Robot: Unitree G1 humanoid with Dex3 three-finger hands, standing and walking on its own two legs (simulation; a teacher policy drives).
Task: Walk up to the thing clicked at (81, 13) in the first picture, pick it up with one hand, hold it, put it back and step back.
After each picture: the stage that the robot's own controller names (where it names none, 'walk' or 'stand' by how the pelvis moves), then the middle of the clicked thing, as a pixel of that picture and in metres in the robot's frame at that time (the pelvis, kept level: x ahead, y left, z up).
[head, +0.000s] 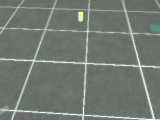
stand; (80, 16) +2.05 +0.08 -0.72
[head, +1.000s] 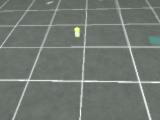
walk; (77, 32) +1.91 +0.25 -0.71
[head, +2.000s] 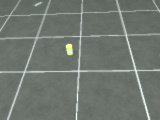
walk; (69, 49) +1.33 +0.29 -0.72
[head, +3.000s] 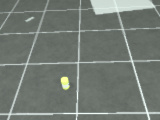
walk; (65, 83) +0.88 +0.25 -0.72
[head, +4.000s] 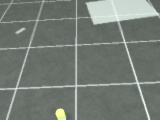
walk; (61, 115) +0.55 +0.25 -0.72
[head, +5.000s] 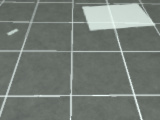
stand; out of the picture +0.45 +0.20 -0.72
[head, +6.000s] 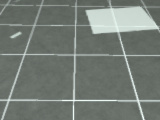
stand; out of the picture +0.42 +0.19 -0.73
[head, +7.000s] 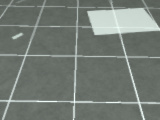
stand; out of the picture +0.42 +0.20 -0.73
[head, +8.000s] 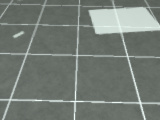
stand; out of the picture +0.41 +0.19 -0.73
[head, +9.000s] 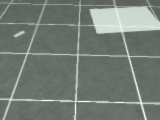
go down; out of the picture +0.41 +0.19 -0.73
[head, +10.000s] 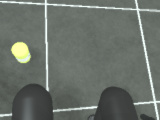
go down; (21, 53) +0.48 +0.26 -0.35
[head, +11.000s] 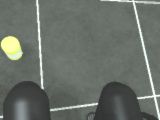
approach; (12, 49) +0.47 +0.28 -0.30
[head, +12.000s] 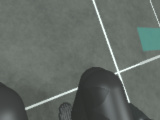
close in; out of the picture +0.45 +0.33 -0.22
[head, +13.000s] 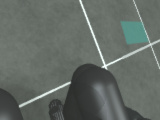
close; out of the picture +0.44 +0.34 -0.22
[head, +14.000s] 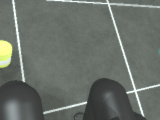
lift; (2, 54) +0.46 +0.27 -0.27
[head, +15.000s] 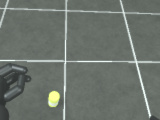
lift; (53, 99) +0.46 +0.16 -0.55
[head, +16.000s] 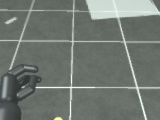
hold; out of the picture +0.43 +0.17 -0.67
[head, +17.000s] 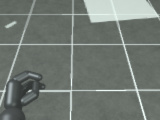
crouch; out of the picture +0.42 +0.17 -0.68
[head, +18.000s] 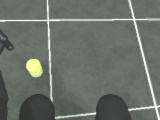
crouch; (34, 68) +0.48 +0.21 -0.39
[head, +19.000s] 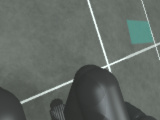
lower; out of the picture +0.44 +0.29 -0.23
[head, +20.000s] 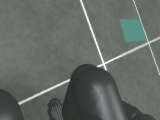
lower; out of the picture +0.44 +0.30 -0.22
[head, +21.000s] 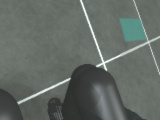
lower; out of the picture +0.44 +0.30 -0.23
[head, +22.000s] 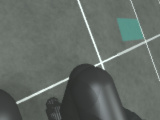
lower; out of the picture +0.44 +0.30 -0.23
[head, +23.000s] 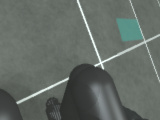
loosen; out of the picture +0.44 +0.30 -0.23
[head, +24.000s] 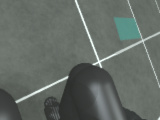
withdraw; out of the picture +0.40 +0.22 -0.25
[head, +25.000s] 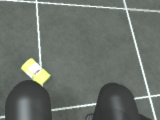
walk; (36, 72) +0.41 +0.18 -0.32
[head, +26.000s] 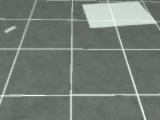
stand; out of the picture +0.34 +0.10 -0.68
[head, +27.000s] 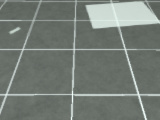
stand; out of the picture +0.35 +0.12 -0.69
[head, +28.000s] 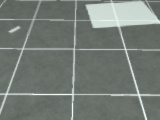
stand; out of the picture +0.34 +0.12 -0.69
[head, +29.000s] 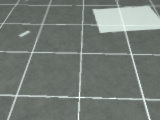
stand; out of the picture +0.35 +0.10 -0.75
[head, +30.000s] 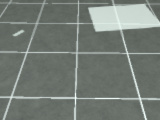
stand; out of the picture +0.32 +0.12 -0.75
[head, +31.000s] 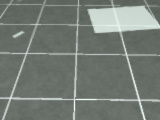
walk; out of the picture +0.33 +0.12 -0.75
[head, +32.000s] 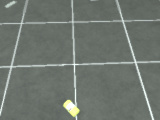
walk; (71, 108) +0.48 +0.10 -0.72
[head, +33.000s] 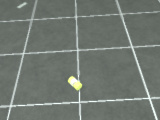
walk; (75, 83) +0.77 +0.15 -0.73
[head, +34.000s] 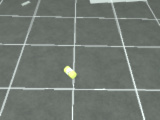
stand; (70, 72) +0.97 +0.13 -0.73
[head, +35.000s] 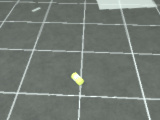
stand; (77, 78) +0.94 +0.09 -0.75
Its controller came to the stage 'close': yes
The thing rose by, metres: 0.01
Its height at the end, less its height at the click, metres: -0.02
